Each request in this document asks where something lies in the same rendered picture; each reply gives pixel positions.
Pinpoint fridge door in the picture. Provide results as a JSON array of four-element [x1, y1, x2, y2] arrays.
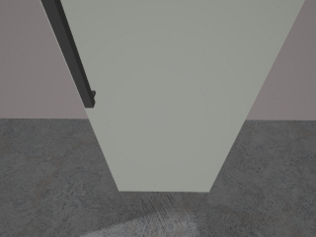
[[39, 0, 305, 193]]

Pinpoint handle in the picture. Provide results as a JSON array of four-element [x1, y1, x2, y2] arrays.
[[40, 0, 96, 109]]

